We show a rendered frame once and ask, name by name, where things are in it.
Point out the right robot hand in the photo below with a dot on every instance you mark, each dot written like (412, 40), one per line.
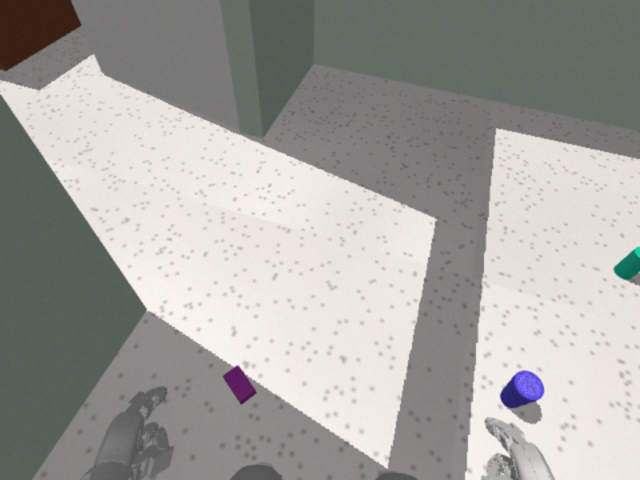
(526, 462)

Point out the left robot hand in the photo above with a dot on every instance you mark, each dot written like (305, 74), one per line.
(127, 436)

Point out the left robot arm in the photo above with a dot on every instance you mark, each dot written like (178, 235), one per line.
(109, 471)

